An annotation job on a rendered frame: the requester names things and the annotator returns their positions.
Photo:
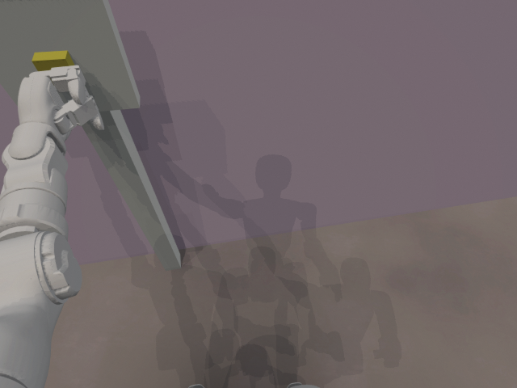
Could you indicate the robot left upper arm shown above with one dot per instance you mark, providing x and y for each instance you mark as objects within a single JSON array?
[{"x": 38, "y": 273}]

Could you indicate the button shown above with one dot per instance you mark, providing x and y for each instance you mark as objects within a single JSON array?
[{"x": 47, "y": 60}]

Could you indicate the left robot forearm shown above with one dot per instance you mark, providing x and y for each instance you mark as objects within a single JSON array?
[{"x": 34, "y": 193}]

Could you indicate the panel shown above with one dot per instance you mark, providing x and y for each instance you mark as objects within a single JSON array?
[{"x": 87, "y": 29}]

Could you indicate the left robot hand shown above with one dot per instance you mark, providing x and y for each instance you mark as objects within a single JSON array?
[{"x": 39, "y": 101}]

